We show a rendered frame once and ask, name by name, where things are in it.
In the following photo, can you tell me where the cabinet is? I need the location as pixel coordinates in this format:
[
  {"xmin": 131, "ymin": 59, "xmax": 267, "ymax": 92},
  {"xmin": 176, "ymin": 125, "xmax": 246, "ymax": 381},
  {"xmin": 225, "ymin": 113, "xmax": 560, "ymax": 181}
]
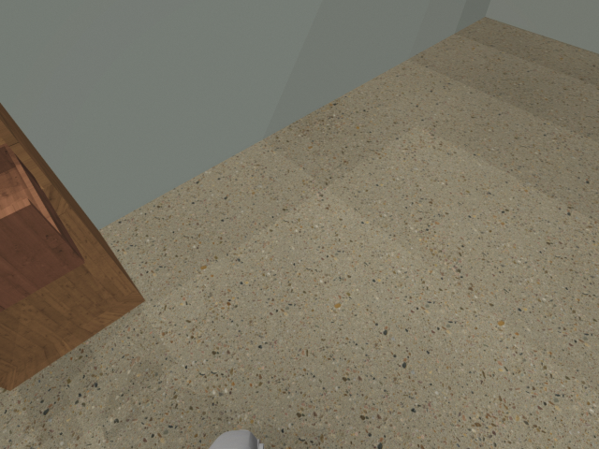
[{"xmin": 0, "ymin": 103, "xmax": 145, "ymax": 391}]

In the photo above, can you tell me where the robot left thigh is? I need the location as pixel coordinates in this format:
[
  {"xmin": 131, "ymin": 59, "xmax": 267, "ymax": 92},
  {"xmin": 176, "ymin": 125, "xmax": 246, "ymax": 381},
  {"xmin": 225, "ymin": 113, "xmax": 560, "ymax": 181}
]
[{"xmin": 209, "ymin": 430, "xmax": 264, "ymax": 449}]

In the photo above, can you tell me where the drawer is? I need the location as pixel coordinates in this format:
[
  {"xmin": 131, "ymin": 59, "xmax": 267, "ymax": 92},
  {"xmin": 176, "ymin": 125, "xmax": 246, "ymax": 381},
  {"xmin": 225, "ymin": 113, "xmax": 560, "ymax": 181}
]
[{"xmin": 0, "ymin": 143, "xmax": 84, "ymax": 312}]

